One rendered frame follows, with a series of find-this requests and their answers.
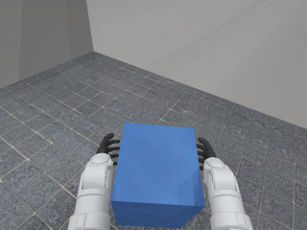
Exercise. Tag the robot left forearm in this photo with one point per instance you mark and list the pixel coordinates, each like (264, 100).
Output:
(94, 193)

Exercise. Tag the right robot hand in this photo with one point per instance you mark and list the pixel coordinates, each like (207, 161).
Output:
(206, 153)

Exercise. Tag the robot right forearm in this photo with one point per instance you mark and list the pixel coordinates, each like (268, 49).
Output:
(226, 204)

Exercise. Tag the carton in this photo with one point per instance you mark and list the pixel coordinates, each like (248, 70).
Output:
(158, 179)

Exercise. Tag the left robot hand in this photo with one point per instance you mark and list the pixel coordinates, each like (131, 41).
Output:
(103, 148)

